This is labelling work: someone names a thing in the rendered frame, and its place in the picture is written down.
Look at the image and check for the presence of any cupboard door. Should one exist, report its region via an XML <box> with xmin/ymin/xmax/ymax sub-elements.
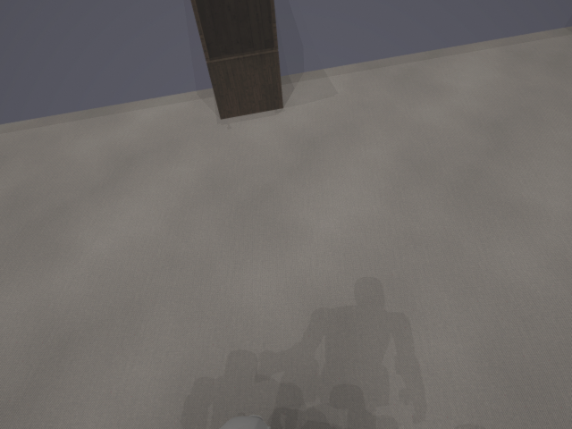
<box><xmin>196</xmin><ymin>0</ymin><xmax>274</xmax><ymax>58</ymax></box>

